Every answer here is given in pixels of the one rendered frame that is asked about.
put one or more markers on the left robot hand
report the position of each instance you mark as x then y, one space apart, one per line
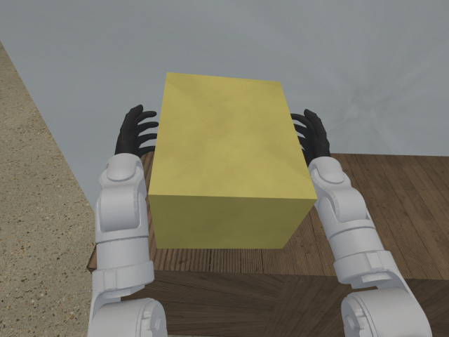
129 140

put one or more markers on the robot left upper arm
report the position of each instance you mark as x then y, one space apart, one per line
143 317

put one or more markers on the pedestal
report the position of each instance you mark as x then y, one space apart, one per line
294 291

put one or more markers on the left robot forearm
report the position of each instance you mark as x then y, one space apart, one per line
121 231

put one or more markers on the robot right upper arm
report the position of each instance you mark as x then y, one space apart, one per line
388 312

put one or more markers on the right robot hand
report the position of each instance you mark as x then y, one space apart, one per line
315 143

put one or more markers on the carton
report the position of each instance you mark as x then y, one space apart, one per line
228 169

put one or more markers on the right robot forearm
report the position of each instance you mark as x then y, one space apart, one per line
360 258

